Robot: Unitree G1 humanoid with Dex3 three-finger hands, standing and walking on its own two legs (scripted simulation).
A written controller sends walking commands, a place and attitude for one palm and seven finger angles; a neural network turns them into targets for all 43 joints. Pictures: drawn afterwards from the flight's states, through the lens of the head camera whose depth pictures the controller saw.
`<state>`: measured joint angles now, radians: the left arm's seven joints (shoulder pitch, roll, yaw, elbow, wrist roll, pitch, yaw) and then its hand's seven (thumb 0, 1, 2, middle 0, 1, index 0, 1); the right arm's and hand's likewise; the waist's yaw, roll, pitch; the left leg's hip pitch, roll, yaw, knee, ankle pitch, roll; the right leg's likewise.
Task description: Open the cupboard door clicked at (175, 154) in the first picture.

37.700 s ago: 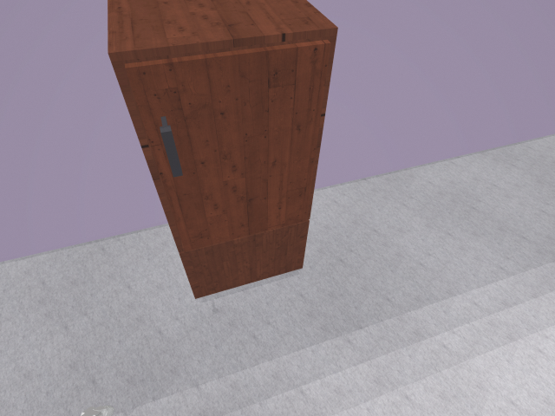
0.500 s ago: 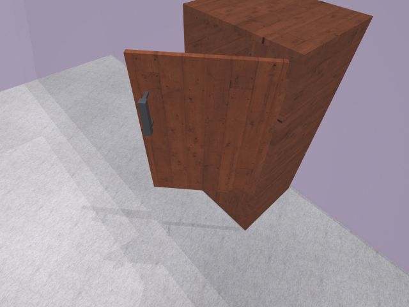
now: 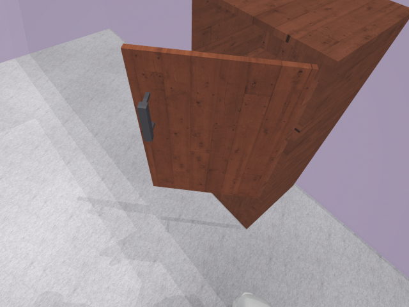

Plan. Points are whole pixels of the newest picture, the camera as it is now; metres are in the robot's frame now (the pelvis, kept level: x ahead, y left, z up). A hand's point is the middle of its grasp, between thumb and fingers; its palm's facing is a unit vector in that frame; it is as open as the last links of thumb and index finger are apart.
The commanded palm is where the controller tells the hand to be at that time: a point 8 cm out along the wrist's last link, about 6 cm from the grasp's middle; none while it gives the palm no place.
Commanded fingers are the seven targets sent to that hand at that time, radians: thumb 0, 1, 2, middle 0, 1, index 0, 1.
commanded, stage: come to a stop and stand still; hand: left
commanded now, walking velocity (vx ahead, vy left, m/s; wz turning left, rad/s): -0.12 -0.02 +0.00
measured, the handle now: (148, 117) +0.54 +0.18 +0.01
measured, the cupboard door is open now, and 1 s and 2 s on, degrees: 43 43 43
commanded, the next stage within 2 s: look again from close up in 0.90 s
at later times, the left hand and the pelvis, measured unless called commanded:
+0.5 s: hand out of the picture +0.04 +0.16 -0.17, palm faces +0.06 -0.97 -0.25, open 7.3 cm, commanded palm none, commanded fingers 0.00 0.90 0.90 -0.20 -0.30 -0.20 -0.30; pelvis -0.02 -0.04 -0.01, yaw +0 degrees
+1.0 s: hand out of the picture -0.02 +0.16 -0.17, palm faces +0.00 -0.98 -0.18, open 7.2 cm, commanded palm none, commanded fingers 0.00 0.90 0.90 -0.20 -0.30 -0.20 -0.30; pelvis -0.04 -0.02 +0.01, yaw +0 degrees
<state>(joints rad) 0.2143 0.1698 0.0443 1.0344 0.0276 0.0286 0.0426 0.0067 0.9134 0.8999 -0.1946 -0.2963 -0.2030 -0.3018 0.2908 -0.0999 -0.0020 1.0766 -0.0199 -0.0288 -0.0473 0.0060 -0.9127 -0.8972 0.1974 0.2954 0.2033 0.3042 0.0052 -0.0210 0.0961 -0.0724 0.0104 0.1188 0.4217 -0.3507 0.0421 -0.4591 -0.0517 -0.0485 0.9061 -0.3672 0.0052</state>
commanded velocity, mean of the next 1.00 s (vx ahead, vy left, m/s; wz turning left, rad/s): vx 0.03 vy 0.01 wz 0.00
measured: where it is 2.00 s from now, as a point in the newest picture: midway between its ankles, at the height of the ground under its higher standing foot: outside the picture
